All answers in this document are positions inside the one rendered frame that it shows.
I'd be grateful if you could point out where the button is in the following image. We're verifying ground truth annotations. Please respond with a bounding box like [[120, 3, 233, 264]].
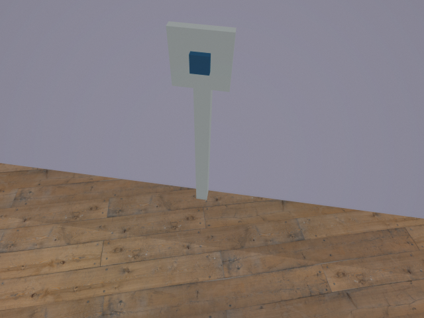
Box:
[[189, 51, 211, 76]]

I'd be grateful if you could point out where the panel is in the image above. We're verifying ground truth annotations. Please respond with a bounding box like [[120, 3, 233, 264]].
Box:
[[166, 21, 237, 200]]

